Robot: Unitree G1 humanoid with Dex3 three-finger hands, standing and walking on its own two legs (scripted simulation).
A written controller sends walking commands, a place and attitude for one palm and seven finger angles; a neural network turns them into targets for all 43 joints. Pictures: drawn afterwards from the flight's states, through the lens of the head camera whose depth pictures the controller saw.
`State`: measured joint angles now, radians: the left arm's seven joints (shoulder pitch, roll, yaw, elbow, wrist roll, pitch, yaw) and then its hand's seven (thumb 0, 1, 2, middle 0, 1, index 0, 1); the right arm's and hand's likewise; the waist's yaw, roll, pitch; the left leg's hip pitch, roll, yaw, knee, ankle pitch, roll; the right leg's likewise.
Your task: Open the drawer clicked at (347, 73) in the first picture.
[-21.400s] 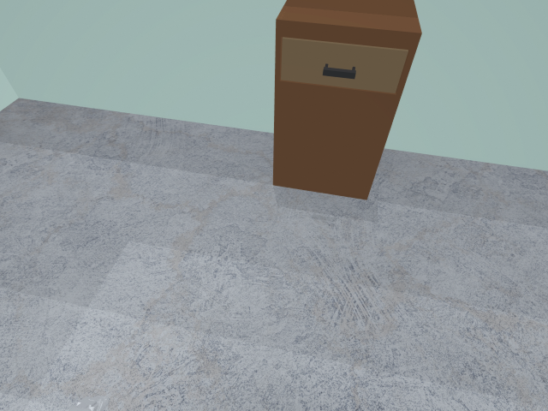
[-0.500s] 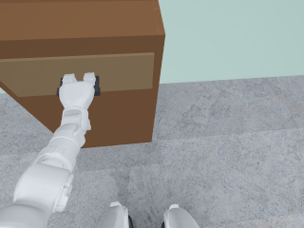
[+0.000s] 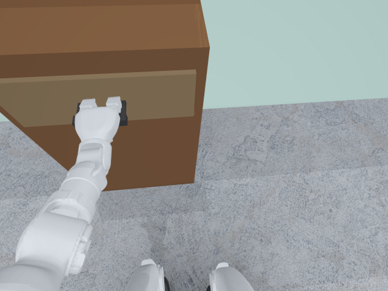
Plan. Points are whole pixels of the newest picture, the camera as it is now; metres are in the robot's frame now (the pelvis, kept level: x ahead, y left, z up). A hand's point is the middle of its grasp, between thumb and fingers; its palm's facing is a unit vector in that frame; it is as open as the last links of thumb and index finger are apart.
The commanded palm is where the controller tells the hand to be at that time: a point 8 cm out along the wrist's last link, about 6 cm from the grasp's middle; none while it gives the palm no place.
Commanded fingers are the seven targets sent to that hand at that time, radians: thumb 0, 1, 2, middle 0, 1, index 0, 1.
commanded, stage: close the thumb around the handle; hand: left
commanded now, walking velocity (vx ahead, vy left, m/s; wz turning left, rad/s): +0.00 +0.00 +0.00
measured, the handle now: (101, 113) +0.52 +0.19 -0.01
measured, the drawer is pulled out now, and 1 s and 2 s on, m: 0.01 0.10 0.22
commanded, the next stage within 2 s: pull the drawer open in 0.04 s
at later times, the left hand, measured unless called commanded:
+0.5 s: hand (105, 146) +0.44 +0.18 -0.03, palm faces -0.06 -0.04 -1.00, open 5.5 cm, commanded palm +0.41 +0.17 +0.02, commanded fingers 0.00 0.90 0.90 -0.40 -1.35 -0.40 -1.35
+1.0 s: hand (103, 173) +0.37 +0.18 -0.03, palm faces -0.04 -0.05 -1.00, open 5.4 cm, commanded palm +0.35 +0.17 +0.02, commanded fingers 0.00 0.90 0.90 -0.40 -1.35 -0.40 -1.35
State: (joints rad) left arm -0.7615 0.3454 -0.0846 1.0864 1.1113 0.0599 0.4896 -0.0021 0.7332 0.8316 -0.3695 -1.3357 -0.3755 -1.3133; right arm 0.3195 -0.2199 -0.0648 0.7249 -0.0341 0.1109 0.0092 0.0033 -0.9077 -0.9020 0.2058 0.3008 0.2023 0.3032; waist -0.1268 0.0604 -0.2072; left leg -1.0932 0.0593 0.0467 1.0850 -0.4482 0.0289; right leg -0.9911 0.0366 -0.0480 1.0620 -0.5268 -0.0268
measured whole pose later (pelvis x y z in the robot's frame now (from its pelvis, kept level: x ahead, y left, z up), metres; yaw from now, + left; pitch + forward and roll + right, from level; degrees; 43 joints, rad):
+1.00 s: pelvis +0.00 +0.00 +0.01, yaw +1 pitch +20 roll -1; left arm -0.40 0.23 -0.17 0.83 1.13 0.06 0.56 0.00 0.74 0.84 -0.32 -1.35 -0.41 -1.33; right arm 0.23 -0.21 -0.07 0.68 -0.02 0.15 0.01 0.01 -0.91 -0.90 0.20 0.30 0.20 0.30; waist -0.03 0.05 -0.21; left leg -0.94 0.04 0.05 1.01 -0.43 0.02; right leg -0.84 0.03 -0.04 1.01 -0.52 -0.03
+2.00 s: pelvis +0.00 -0.01 +0.01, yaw +1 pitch +16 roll +0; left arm 0.12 0.23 -0.23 0.33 1.14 0.09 0.57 0.02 0.73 0.85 -0.29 -1.35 -0.45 -1.34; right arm 0.15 -0.22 -0.03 0.59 -0.03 0.14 0.01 0.01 -0.91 -0.90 0.20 0.30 0.20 0.30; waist 0.01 0.05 -0.20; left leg -0.87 0.04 0.05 1.03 -0.45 0.01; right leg -0.78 0.02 -0.04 1.05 -0.55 -0.04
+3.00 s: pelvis +0.00 -0.03 -0.01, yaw +1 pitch +18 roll +2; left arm 0.54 0.26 -0.12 -0.04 1.11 -0.04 0.53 0.04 0.72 0.76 -0.26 -1.35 -0.42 -1.33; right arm 0.14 -0.21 0.00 0.47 -0.06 0.12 0.08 0.01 -0.91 -0.90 0.20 0.30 0.20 0.30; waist 0.03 0.04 -0.22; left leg -0.96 0.05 0.06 1.15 -0.51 -0.01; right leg -0.89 0.03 -0.03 1.20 -0.62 -0.07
